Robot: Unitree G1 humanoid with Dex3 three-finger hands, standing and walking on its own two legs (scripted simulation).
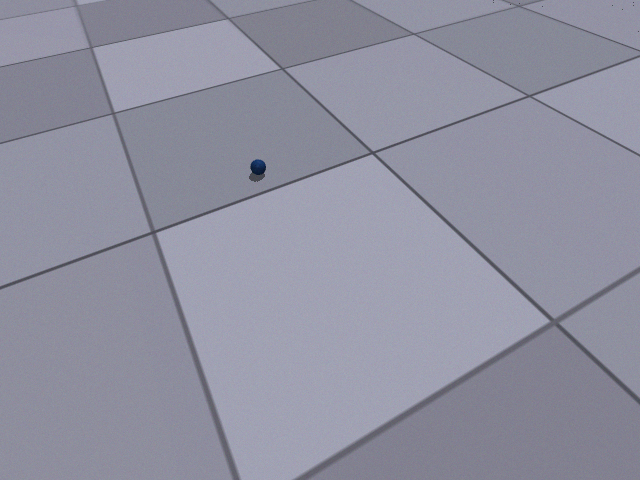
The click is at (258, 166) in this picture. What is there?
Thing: free ball
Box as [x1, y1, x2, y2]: [251, 159, 265, 174]
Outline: 257,159 251,163 251,170 256,174 260,174 264,171 265,165 261,160
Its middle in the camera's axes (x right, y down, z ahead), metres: -0.32 -0.38 +1.96
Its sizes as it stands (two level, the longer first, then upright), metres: 0.079 0.079 0.079
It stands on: the floor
